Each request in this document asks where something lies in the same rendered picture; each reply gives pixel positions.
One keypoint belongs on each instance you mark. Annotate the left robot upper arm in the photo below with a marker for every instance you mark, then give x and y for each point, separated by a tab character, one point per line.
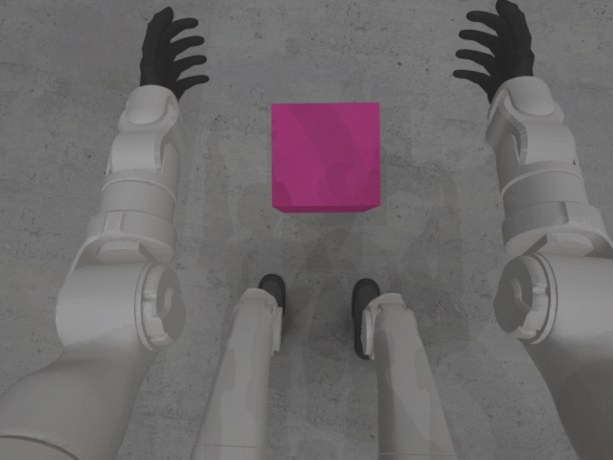
113	320

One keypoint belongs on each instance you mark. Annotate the right robot thigh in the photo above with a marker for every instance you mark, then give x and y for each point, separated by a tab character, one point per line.
411	423

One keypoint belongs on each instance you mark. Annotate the robot thigh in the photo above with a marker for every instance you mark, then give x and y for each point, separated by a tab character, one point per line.
234	421
411	423

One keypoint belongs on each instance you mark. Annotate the robot right forearm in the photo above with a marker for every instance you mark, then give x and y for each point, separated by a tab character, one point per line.
540	180

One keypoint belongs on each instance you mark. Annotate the robot left hand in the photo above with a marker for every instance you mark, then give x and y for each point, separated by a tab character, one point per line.
157	65

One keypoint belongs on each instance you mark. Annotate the robot right hand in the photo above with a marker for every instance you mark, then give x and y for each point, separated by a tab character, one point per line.
513	56

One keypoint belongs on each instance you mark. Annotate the left robot thigh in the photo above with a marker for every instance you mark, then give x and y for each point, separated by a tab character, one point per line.
234	421

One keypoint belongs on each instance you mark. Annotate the robot left forearm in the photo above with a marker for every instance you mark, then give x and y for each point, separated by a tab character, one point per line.
140	186

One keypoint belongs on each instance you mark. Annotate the right robot upper arm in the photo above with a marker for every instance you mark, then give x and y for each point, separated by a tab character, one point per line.
560	307

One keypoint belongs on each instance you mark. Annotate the carton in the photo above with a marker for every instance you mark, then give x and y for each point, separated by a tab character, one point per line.
325	157

